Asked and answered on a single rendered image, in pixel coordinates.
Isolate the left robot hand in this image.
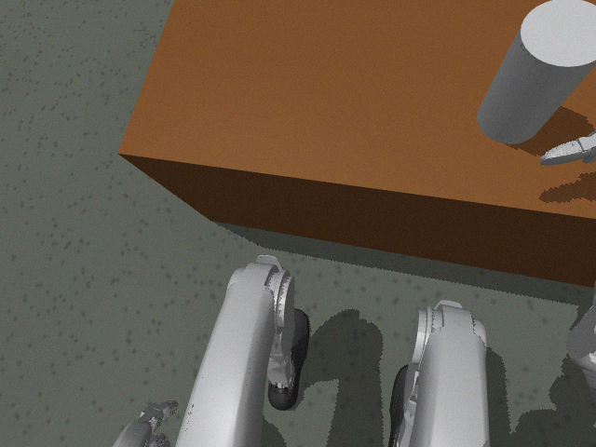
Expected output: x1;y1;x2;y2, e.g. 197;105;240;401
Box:
113;400;178;447

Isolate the can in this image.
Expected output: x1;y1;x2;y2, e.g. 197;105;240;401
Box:
477;0;596;144

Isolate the right robot arm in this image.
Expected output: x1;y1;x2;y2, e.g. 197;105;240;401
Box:
566;280;596;404

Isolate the right robot foot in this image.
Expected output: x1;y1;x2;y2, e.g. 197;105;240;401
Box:
388;364;409;447

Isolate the left robot foot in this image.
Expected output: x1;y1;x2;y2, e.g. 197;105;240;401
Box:
268;308;309;411

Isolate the right robot hand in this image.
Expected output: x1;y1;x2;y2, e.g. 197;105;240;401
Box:
540;129;596;165

